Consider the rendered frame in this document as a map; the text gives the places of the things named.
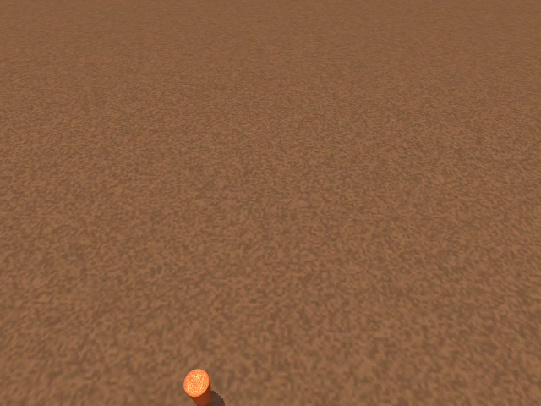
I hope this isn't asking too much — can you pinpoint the cup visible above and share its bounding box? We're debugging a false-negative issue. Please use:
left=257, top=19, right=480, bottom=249
left=183, top=369, right=211, bottom=406

